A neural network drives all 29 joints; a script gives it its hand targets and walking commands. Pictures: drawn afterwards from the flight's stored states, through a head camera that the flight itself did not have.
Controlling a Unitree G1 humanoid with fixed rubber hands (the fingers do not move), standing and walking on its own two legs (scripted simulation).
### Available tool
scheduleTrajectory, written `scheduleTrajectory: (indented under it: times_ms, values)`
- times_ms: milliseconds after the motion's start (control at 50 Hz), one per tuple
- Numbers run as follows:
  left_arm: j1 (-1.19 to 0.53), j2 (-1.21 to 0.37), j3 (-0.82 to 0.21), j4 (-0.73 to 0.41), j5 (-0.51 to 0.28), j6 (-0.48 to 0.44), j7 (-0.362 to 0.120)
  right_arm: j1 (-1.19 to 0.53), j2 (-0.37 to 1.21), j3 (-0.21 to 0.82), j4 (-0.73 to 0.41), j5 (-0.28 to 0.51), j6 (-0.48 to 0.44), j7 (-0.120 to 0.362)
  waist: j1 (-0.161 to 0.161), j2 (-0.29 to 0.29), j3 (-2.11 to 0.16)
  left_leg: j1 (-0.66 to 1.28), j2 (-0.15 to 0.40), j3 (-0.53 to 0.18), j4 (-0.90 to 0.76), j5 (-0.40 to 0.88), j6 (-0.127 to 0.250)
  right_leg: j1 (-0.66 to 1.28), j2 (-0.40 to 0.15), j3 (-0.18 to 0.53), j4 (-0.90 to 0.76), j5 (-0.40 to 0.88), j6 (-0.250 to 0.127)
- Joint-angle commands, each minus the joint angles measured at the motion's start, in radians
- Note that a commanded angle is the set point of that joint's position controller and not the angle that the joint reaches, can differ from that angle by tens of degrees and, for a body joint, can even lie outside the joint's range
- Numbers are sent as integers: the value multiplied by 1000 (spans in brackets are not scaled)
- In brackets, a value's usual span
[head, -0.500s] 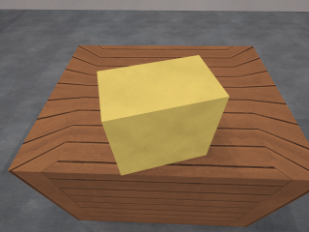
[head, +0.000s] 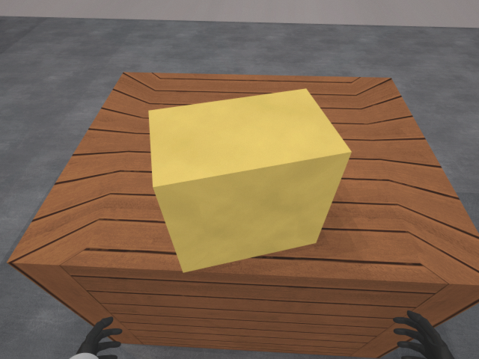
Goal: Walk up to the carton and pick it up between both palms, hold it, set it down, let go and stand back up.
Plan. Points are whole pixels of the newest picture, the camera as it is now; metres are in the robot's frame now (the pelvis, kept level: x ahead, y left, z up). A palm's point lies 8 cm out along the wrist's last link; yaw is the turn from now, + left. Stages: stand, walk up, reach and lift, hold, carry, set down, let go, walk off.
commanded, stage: reach and lift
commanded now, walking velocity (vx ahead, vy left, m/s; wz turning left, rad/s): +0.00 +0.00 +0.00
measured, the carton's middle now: (242, 184) +0.41 +0.01 +0.05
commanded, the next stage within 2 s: none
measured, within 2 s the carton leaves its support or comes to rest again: neither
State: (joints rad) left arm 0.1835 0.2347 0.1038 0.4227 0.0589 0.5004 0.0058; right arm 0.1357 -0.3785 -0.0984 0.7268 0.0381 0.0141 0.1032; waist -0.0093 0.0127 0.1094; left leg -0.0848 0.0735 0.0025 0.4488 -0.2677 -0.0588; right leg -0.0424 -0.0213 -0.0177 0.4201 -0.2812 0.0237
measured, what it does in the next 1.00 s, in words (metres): stands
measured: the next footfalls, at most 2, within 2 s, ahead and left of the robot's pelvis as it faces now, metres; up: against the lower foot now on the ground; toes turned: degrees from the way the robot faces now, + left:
none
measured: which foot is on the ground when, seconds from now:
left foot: down 0.00-1.00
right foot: down 0.00-1.00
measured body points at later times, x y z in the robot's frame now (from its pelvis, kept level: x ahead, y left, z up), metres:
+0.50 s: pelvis -0.02 +0.01 +0.00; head -0.01 -0.01 +0.45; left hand +0.17 +0.25 -0.05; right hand +0.14 -0.27 -0.07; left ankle -0.01 +0.15 -0.74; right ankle -0.03 -0.13 -0.74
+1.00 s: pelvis +0.01 +0.00 +0.01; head +0.02 -0.01 +0.46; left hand +0.19 +0.24 -0.02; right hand +0.20 -0.28 -0.03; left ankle -0.01 +0.15 -0.74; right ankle -0.03 -0.13 -0.74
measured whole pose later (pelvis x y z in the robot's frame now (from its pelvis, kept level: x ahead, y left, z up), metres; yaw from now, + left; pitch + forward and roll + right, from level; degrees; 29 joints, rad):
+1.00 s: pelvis +0.01 +0.00 +0.01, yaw -3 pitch -1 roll +0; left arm 0.33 0.13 0.10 0.19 -0.04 0.05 0.10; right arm 0.22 -0.43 0.01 0.52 0.29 -0.24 0.17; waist 0.06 0.03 0.03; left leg -0.09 0.09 0.04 0.33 -0.22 -0.07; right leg -0.08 0.00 0.03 0.33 -0.23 0.01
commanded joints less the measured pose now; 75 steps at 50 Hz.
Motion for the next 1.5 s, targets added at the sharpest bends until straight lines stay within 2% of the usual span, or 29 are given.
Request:
scheduleTrajectory:
  times_ms: [0, 20, 40, 100, 200, 260, 300, 360, 380, 400, 440, 620, 640, 680, 720, 880, 1000, 1020, 1080, 1100, 1140, 1160, 1200, 1260, 1280, 1320, 1400, 1420, 1480]
  values:
    - [-196, 183, 71, -259, -48, -126, 29, -37, -115, -12, -236, 3, -51, -7, -3, -79, -173, 51, -115, 108, -39, 205, 26, -120, 23, -21, -61, 428, 15]
    - [-208, 191, 90, -264, -41, -139, 31, -44, -123, -24, -236, 10, -55, -11, 20, -34, -183, 37, -118, 120, -59, 208, 27, -106, 14, -4, -75, 426, 17]
    - [-137, 206, 95, -316, -48, -152, 36, 24, -128, -22, -281, 9, -67, -7, 26, -74, -253, 81, -110, 118, -52, 230, 25, -83, 47, -29, -51, 409, 17]
    - [-96, 183, 79, -356, -72, -191, 50, 32, -117, -6, -300, 56, -91, -1, 31, -13, -289, 97, -120, 106, -58, 264, 24, -132, 45, -21, -76, 384, 7]
    - [-50, 135, 40, -240, -61, -204, 50, 40, -134, -44, -287, 34, -82, 2, 24, -36, -160, 63, -99, 97, -105, 75, 35, -166, 69, -35, -115, 115, -12]
    - [-87, 107, 23, -262, -76, -210, 74, -18, -154, -73, -318, 38, -79, 14, 33, 18, -135, 33, -102, 93, -113, 56, 23, -184, 72, -21, -121, 52, -31]
    - [-104, 101, 19, -298, -79, -210, 82, -34, -170, -98, -350, 37, -84, 26, 21, -23, -104, 19, -90, 78, -135, 35, 27, -186, 76, -32, -126, 56, -29]
    - [-125, 99, 25, -326, -88, -234, 106, -64, -188, -90, -411, 62, -85, 46, 56, -31, -126, 2, -90, 84, -126, 21, 21, -195, 86, -35, -107, 44, -47]
    - [-115, 75, 11, -329, -106, -229, 109, -50, -181, -106, -428, 60, -72, 53, 40, -74, -100, -1, -89, 84, -144, -8, 28, -208, 89, -40, -119, 22, -37]
    - [-144, 88, 2, -304, -118, -233, 105, -78, -184, -109, -428, 69, -61, 52, 64, -65, -96, -7, -91, 89, -144, -3, 35, -213, 86, -32, -126, 42, -39]
    - [-102, 66, 22, -337, -121, -241, 114, -53, -208, -115, -447, 63, -68, 65, 55, -111, -154, 41, -95, 93, -125, 93, 36, -208, 97, -49, -107, 117, -35]
    - [-88, 20, 40, -424, -91, -343, 146, -65, -238, -36, -343, 169, -147, 101, 90, -26, -263, 98, -82, 93, -101, 261, 4, -182, 94, -23, -108, 207, -58]
    - [-68, 4, 29, -425, -95, -348, 143, -43, -234, -46, -324, 171, -153, 98, 76, -37, -239, 105, -87, 89, -109, 261, 10, -187, 93, -12, -122, 224, -57]
    - [-39, 7, 47, -412, -79, -373, 139, -34, -232, -24, -343, 196, -176, 100, 96, -46, -254, 113, -96, 101, -92, 287, 12, -173, 86, 3, -123, 251, -52]
    - [-9, 9, 45, -380, -76, -392, 127, -18, -224, -27, -320, 197, -202, 86, 64, -36, -231, 94, -112, 101, -100, 254, 10, -151, 70, 18, -134, 286, -51]
    - [54, 37, 64, -471, -86, -512, 107, 12, -268, 5, -356, 269, -311, 54, 59, -47, -262, 103, -122, 100, -93, 450, -14, 5, 66, 38, -116, 583, -26]
    - [10, 26, 30, -488, -168, -589, 114, -65, -278, 33, -417, 309, -363, 57, 46, -146, -250, 113, -107, 96, -105, 410, 6, -44, 78, 26, -117, 497, -21]
    - [70, 24, 36, -439, -136, -585, 114, 6, -285, 43, -352, 318, -359, 63, 55, -101, -235, 108, -102, 93, -87, 448, 3, -36, 65, 35, -119, 503, -41]
    - [34, 27, -4, -423, -185, -590, 102, -67, -307, 39, -391, 346, -366, 75, 61, -109, -231, 94, -98, 88, -89, 420, 4, -81, 85, 24, -148, 390, -48]
    - [45, 14, 10, -487, -173, -598, 120, -51, -336, 55, -388, 361, -371, 87, 82, -69, -246, 106, -94, 79, -97, 458, -4, -79, 91, 25, -144, 421, -61]
    - [10, 11, -5, -483, -196, -598, 131, -87, -375, 20, -315, 374, -370, 102, 67, -51, -247, 125, -84, 76, -78, 479, -14, -119, 98, 19, -148, 343, -75]
    - [25, 19, -8, -489, -211, -606, 135, -101, -398, 30, -323, 390, -380, 107, 76, -77, -263, 147, -75, 81, -71, 489, -12, -150, 111, 11, -150, 317, -75]
    - [12, -12, 1, -487, -192, -590, 146, -106, -390, 42, -284, 417, -375, 120, 84, -60, -251, 122, -74, 68, -61, 524, -12, -133, 103, 12, -145, 376, -92]
    - [-45, -11, -24, -484, -207, -575, 155, -194, -424, 28, -289, 434, -374, 145, 96, -51, -283, 123, -71, 68, -65, 423, 1, -205, 110, 9, -152, 244, -91]
    - [-31, -17, -26, -493, -201, -565, 163, -166, -412, 50, -314, 459, -374, 147, 104, -31, -292, 111, -79, 64, -59, 432, 12, -204, 104, 18, -149, 283, -87]
    - [-129, -19, -32, -540, -218, -546, 172, -255, -431, 25, -305, 461, -355, 156, 80, -55, -301, 116, -72, 53, -56, 409, 9, -222, 108, 5, -137, 250, -93]
    - [-262, 37, 26, -469, -191, -527, 174, -370, -391, 74, -342, 457, -334, 145, 128, -76, -318, -8, -100, 82, -70, 289, 40, -145, 78, 56, -105, 296, -89]
    - [-300, 42, 0, -512, -210, -506, 177, -383, -433, 54, -356, 453, -313, 145, 100, -93, -328, 13, -97, 67, -87, 259, 42, -160, 89, 33, -103, 284, -78]
    - [-263, 39, 13, -593, -232, -479, 178, -380, -453, 48, -359, 467, -300, 133, 90, -69, -407, 94, -89, 73, -70, 362, 31, -156, 99, 26, -89, 349, -68]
